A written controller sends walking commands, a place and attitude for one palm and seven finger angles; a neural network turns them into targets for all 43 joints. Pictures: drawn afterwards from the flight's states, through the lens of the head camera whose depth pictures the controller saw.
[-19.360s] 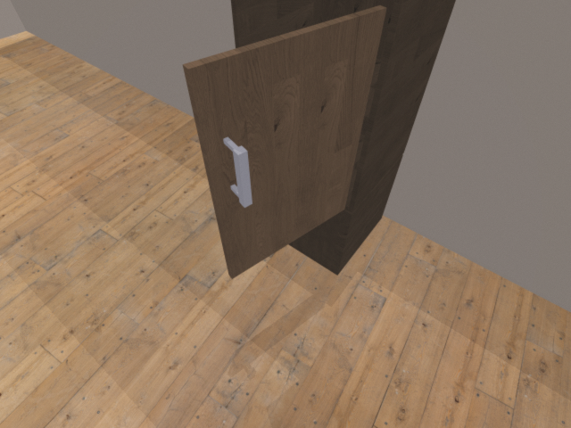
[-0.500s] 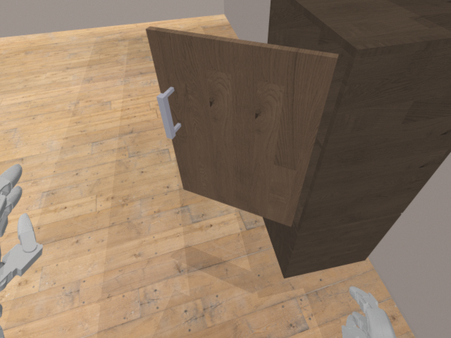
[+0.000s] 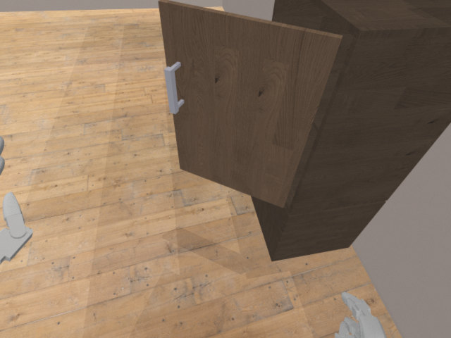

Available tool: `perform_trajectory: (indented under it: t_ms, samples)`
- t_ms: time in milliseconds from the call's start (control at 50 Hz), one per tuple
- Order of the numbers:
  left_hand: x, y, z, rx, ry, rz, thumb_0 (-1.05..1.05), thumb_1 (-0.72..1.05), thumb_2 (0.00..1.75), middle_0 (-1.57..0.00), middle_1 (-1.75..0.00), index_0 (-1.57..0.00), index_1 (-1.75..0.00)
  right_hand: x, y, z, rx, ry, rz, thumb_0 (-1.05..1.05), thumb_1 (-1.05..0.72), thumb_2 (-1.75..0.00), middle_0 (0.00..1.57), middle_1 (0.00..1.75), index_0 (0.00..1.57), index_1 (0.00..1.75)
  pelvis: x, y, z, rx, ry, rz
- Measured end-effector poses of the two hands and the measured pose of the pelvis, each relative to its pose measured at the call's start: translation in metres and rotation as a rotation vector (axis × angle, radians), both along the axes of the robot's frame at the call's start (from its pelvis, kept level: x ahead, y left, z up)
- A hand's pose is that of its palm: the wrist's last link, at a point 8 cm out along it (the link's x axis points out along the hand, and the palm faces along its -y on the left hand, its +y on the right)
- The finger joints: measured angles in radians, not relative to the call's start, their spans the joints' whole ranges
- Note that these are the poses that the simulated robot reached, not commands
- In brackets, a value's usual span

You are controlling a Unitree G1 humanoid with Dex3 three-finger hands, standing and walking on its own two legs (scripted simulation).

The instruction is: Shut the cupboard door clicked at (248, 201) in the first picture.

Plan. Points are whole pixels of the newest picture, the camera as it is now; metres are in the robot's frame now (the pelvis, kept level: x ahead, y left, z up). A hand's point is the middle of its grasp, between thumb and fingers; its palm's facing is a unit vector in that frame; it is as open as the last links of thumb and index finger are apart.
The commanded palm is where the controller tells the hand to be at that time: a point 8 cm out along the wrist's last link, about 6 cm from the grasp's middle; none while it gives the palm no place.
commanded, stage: step back with the hand held close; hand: left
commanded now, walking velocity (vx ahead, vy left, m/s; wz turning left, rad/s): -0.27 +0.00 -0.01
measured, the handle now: (175, 88) +0.73 +0.19 +0.06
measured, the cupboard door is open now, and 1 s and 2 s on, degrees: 54 54 54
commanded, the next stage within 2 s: stop stepping back and stand still in 0.64 s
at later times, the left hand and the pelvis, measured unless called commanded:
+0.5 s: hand out of the picture +0.13 +0.28 +0.18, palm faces +0.46 -0.74 -0.49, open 7.4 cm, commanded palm +0.06 +0.32 +0.19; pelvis -0.06 +0.01 +0.00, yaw +5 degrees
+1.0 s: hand out of the picture +0.05 +0.29 +0.19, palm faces +0.46 -0.79 -0.41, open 7.4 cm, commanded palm +0.02 +0.31 +0.19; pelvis -0.13 +0.02 +0.00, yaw -3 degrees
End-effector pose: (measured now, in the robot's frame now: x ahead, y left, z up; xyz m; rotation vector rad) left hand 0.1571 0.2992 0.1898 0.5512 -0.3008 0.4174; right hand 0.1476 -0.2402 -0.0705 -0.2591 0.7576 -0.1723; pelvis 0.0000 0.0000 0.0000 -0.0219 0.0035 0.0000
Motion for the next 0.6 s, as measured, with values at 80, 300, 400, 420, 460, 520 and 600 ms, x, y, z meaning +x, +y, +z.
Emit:
perform_trajectory:
  t_ms: [80, 300, 400, 420, 460, 520, 600]
  samples:
    - [-0.005, -0.001, 0.005, 0.027, -0.025, -0.023, 0.01, 0.88, 0.90, -0.21, -0.30, -0.21, -0.30, -0.015, -0.004, 0.001, -0.017, 0.006, -0.015, 0.01, -0.90, -0.90, 0.20, 0.30, 0.21, 0.30, -0.007, 0.000, 0.001, -0.008, 0.001, 0.008]
    - [-0.030, -0.004, 0.004, 0.060, -0.001, -0.020, 0.01, 0.88, 0.90, -0.21, -0.30, -0.21, -0.30, -0.027, -0.010, -0.002, -0.001, -0.001, 0.001, 0.01, -0.90, -0.90, 0.20, 0.30, 0.21, 0.30, -0.028, -0.009, -0.001, -0.006, 0.010, 0.026]
    - [-0.047, -0.002, 0.002, 0.035, -0.010, -0.057, 0.01, 0.88, 0.90, -0.22, -0.30, -0.21, -0.30, -0.033, -0.004, 0.006, -0.027, 0.000, 0.002, 0.01, -0.90, -0.90, 0.20, 0.30, 0.21, 0.30, -0.042, 0.001, 0.000, -0.011, 0.010, 0.040]
    - [-0.050, 0.001, 0.003, 0.042, -0.016, -0.059, 0.01, 0.88, 0.90, -0.22, -0.30, -0.22, -0.30, -0.035, -0.002, 0.008, -0.033, -0.007, 0.002, 0.01, -0.90, -0.90, 0.20, 0.30, 0.21, 0.30, -0.045, 0.003, 0.000, -0.016, 0.009, 0.040]
    - [-0.058, 0.009, 0.006, 0.066, -0.024, -0.048, 0.01, 0.88, 0.90, -0.22, -0.30, -0.22, -0.30, -0.038, 0.004, 0.012, -0.039, -0.027, 0.003, 0.01, -0.90, -0.90, 0.20, 0.30, 0.21, 0.30, -0.051, 0.006, 0.001, -0.040, 0.008, 0.055]
    - [-0.072, 0.022, 0.015, 0.091, -0.045, -0.007, 0.01, 0.88, 0.90, -0.22, -0.30, -0.22, -0.30, -0.042, 0.014, 0.015, -0.030, -0.039, 0.025, 0.01, -0.90, -0.90, 0.20, 0.30, 0.21, 0.30, -0.058, 0.006, 0.005, -0.075, 0.017, 0.095]
    - [-0.098, 0.032, 0.018, 0.062, -0.064, 0.059, 0.01, 0.88, 0.90, -0.22, -0.30, -0.21, -0.30, -0.043, 0.027, 0.015, -0.002, -0.045, 0.082, 0.01, -0.90, -0.90, 0.20, 0.30, 0.21, 0.30, -0.067, 0.003, 0.006, -0.072, 0.060, 0.095]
